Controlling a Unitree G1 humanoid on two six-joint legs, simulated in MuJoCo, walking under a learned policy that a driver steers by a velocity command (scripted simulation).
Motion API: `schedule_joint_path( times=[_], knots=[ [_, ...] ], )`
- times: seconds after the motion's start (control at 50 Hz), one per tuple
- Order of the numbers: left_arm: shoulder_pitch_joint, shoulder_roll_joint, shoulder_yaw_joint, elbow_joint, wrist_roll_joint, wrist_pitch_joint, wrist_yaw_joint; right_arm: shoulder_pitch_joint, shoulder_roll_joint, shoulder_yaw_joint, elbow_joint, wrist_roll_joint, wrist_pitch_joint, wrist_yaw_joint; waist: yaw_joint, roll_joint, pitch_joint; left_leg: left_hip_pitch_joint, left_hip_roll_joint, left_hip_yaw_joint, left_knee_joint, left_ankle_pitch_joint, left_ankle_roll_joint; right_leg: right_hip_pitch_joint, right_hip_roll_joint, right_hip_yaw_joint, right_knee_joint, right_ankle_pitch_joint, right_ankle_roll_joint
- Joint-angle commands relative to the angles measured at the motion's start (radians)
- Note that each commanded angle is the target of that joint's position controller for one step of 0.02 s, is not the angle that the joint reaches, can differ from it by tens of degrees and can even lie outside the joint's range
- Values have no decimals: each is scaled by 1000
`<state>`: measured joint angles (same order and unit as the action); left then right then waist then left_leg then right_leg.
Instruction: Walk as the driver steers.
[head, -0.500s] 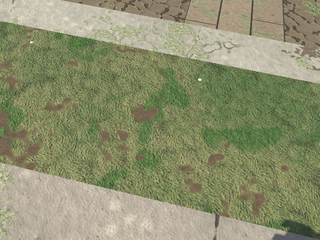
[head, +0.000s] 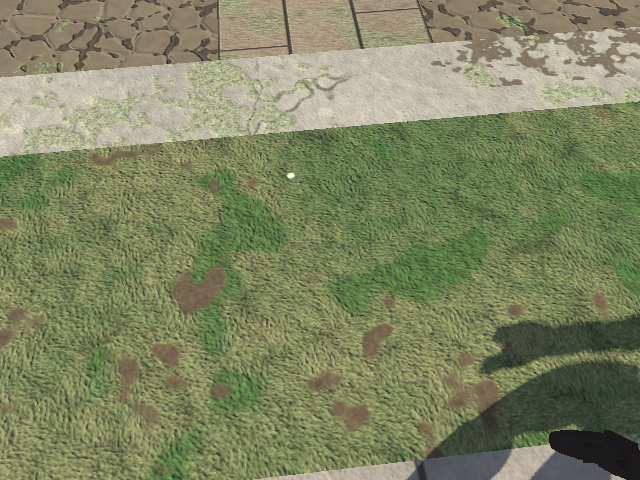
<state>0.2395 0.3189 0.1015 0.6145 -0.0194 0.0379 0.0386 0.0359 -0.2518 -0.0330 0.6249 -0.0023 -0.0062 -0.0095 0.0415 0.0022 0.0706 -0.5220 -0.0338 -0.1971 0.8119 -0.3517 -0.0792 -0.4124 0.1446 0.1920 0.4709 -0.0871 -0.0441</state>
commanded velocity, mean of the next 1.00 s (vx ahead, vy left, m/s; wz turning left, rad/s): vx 0.01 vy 0.00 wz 0.12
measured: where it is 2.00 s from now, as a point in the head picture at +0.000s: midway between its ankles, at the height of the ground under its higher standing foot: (353, 398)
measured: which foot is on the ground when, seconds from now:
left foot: up 0.00-0.06, down 0.08-0.48, up 0.50-0.78, down 0.80-1.00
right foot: down 0.00-0.10, up 0.12-0.44, down 0.46-0.82, up 0.84-1.00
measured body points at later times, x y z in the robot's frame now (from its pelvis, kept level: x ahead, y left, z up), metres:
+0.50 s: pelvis +0.04 +0.05 +0.00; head +0.07 +0.04 +0.45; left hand +0.27 +0.25 -0.09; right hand +0.07 -0.24 -0.11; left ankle +0.09 +0.17 -0.73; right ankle -0.01 -0.07 -0.73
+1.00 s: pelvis +0.04 +0.10 +0.01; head +0.09 +0.14 +0.45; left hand +0.17 +0.41 -0.10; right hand +0.24 -0.16 -0.06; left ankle +0.05 +0.18 -0.73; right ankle +0.06 -0.06 -0.64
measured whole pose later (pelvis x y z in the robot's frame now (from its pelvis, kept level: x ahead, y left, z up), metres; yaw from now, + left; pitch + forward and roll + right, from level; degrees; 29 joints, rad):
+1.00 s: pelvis +0.04 +0.10 +0.01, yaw +11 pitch +3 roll -2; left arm 0.08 0.32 0.09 0.68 0.01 0.00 0.03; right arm 0.22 -0.32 -0.08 0.58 0.01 0.03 -0.02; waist -0.01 -0.03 0.06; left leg -0.35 -0.05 -0.06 0.51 -0.21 0.07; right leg -0.58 0.00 0.05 1.14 -0.38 0.06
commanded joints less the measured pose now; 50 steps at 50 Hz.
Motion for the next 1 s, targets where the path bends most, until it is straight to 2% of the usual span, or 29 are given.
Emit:
schedule_joint_path(
  times=[0.02, 0.06, 0.08, 0.1, 0.12, 0.14, 0.16, 0.18, 0.22, 0.32, 0.38, 0.44, 0.46, 0.48, 0.5, 0.52, 0.54, 0.6, 0.68, 0.74, 0.78, 0.8, 0.82, 0.84, 0.86, 0.88, 0.9, 0.92, 1.0],
  knots=[
    [-41, 157, 50, -92, -8, 10, 8, 77, -93, -38, -20, 13, -14, -2, -33, -159, -237, 154, -62, 87, -143, 73, -8, 126, -189, 270, -100, -2, -133],
    [-80, 143, 47, -106, -14, 19, 6, 122, -104, -52, 2, 14, -22, 2, -60, -183, -225, 248, -55, 99, -331, 159, 19, 96, -161, 292, -53, -83, -91],
    [-77, 115, 38, -110, -15, 20, 5, 159, -134, -67, 18, 7, -23, -1, -69, -159, -224, 339, 14, 65, -428, 195, 51, 36, -116, 267, 10, -191, -54],
    [-11, 43, 18, -105, -2, 22, 1, 163, -212, -85, 4, -13, -16, -7, -31, 37, -248, 448, 267, -172, -493, 142, 150, -87, -9, 128, 251, -473, -2],
    [-7, 66, 24, -143, 3, 1, -11, 104, -250, -87, -10, -56, -9, -6, 18, 306, -178, 377, 417, -447, -583, 142, 289, -271, 34, 9, 480, -546, 41],
    [10, 144, 40, -119, 8, -13, -17, 46, -201, -80, -42, -59, -15, -13, 27, 263, -149, 336, 432, -434, -580, 136, 327, -275, -60, -3, 645, -478, 70],
    [9, 175, 49, -83, 2, -9, -17, 10, -146, -66, -51, -42, -14, -22, 20, 157, -124, 302, 359, -285, -540, 140, 292, -255, -83, -18, 703, -398, 88],
    [14, 155, 44, -55, 6, 0, -10, 2, -126, -60, -53, -24, -11, -26, 13, 90, -114, 296, 285, -178, -508, 179, 257, -239, -85, -38, 757, -348, 104],
    [-2, 96, 21, -58, 8, 6, -10, 39, -135, -54, -34, -11, -6, -32, -10, 65, -100, 301, 248, -87, -495, 329, 266, -240, -82, -68, 808, -306, 119],
    [-107, 55, -13, -95, 7, -3, -7, 148, -172, -63, 8, -10, 5, -27, -75, 156, -157, 456, 266, -29, -462, 483, 312, -183, -113, -98, 551, -342, 141],
    [-96, -1, -37, -68, 19, -5, -13, 143, -138, -44, 29, 2, 5, -9, -67, 211, -161, 353, 227, -15, -464, 451, 296, 64, -134, -146, 241, -372, 128],
    [-46, 53, -14, -26, 13, -8, -13, 185, -209, -63, 45, 40, 9, 1, -41, 213, -113, 295, 202, -67, -414, 492, 262, 233, -81, -186, -117, -117, 80],
    [-22, 97, -3, -25, 12, -9, -7, 203, -215, -66, 46, 45, 1, 1, -40, 179, -139, 233, 191, -85, -398, 423, 219, 338, -138, -136, -132, -59, 44],
    [25, 148, 9, -27, 25, -3, 6, 190, -172, -55, 27, 29, -12, 7, -31, 52, -194, 114, 141, -38, -289, 255, 161, 476, -284, -43, -74, 153, -10],
    [11, 214, 30, 1, 45, 10, 7, 174, -114, -41, -5, 34, -26, 12, -52, -244, -181, -42, 18, 140, -166, -23, 97, 442, -437, 71, -70, 261, -131],
    [-25, 150, 20, -23, 56, 4, 4, 151, -163, -55, 0, 29, -26, 9, -11, -256, -180, -67, 30, 186, 34, -228, 50, 396, -519, 120, -106, 304, -217],
    [-51, 97, 3, -36, 61, -5, 6, 148, -201, -78, 6, 35, -14, 6, -8, -212, -154, -107, 39, 170, 224, -257, 26, 371, -525, 104, -122, 357, -233],
    [-174, 58, -7, -42, 24, -33, 11, 214, -147, -79, 25, 26, 47, -11, -70, -176, -92, -141, 87, 155, 329, -126, -18, 316, -445, -67, -120, 339, -159],
    [-167, 82, 10, -22, 24, -28, 15, 147, -94, -56, -44, 28, 58, 20, -37, -168, -110, -39, 115, 222, 108, -15, -11, 307, -426, -190, -99, 281, -138],
    [-134, 132, 29, -5, 11, -28, 3, 153, -125, -65, -78, 30, 61, 45, -26, -171, -136, 62, 93, 279, -33, -10, 32, 314, -473, -208, -53, 292, -129],
    [-150, 132, 32, 1, -12, -37, -10, 213, -139, -81, -71, 31, 71, 46, -66, -148, -139, 174, 59, 316, -178, 87, 75, 275, -473, -252, 38, 230, -78],
    [-111, 105, 28, 21, -13, -43, -18, 260, -165, -98, -58, 27, 73, 32, -82, -84, -150, 287, 27, 297, -266, 179, 109, 213, -433, -305, 151, 144, -25],
    [-76, 71, 21, 21, 10, -48, -25, 324, -270, -134, -58, 25, 67, 12, -97, 134, -158, 475, 123, 87, -356, 553, 186, 9, -331, -380, 417, -93, 65],
    [-176, 4, -9, -75, 48, -54, -21, 331, -406, -155, -90, -6, 46, 9, -92, 418, -200, 572, 383, -422, -434, 738, 427, -316, -136, -290, 695, -622, 139],
    [-241, 63, 4, -66, 43, -53, -14, 341, -330, -132, -97, -24, 16, 24, -152, 217, -275, 582, 407, -420, -472, 601, 466, -338, -143, -111, 826, -629, 122],
    [-253, 73, 6, -66, 23, -55, -10, 305, -305, -119, -91, -18, -1, 21, -124, 166, -222, 523, 369, -343, -478, 495, 423, -342, -152, -86, 837, -546, 94],
    [-228, 78, 10, -46, 24, -55, -3, 249, -278, -114, -93, 6, -3, 11, -88, 85, -179, 476, 309, -273, -478, 387, 363, -336, -175, -76, 787, -451, 81],
    [-216, 95, 16, -38, 32, -54, 5, 183, -250, -103, -105, 27, 7, -1, -59, 74, -148, 424, 274, -228, -478, 345, 321, -323, -186, -71, 718, -368, 80],
    [-128, 64, 7, 24, 25, -43, -6, 126, -209, -76, -130, 1, 25, -30, -34, 97, -194, 342, 209, -101, -459, 456, 295, -178, -151, -123, 648, -220, 120]
  ],
)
